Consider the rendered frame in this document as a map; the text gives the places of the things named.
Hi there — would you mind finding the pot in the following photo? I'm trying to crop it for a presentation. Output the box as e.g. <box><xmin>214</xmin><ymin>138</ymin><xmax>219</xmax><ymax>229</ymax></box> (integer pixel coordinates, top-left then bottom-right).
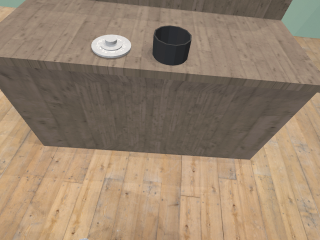
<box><xmin>152</xmin><ymin>25</ymin><xmax>192</xmax><ymax>66</ymax></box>

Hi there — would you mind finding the lid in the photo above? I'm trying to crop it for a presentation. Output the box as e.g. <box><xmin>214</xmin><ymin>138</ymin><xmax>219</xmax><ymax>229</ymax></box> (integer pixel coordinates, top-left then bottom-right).
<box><xmin>91</xmin><ymin>34</ymin><xmax>131</xmax><ymax>58</ymax></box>

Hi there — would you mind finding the table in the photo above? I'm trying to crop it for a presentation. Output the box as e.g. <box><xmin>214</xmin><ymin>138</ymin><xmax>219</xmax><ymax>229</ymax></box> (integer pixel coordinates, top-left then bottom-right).
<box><xmin>0</xmin><ymin>0</ymin><xmax>320</xmax><ymax>160</ymax></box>

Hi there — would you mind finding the knob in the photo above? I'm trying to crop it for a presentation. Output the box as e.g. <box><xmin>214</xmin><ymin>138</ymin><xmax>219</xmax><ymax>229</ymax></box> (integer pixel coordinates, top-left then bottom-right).
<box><xmin>105</xmin><ymin>35</ymin><xmax>117</xmax><ymax>45</ymax></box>

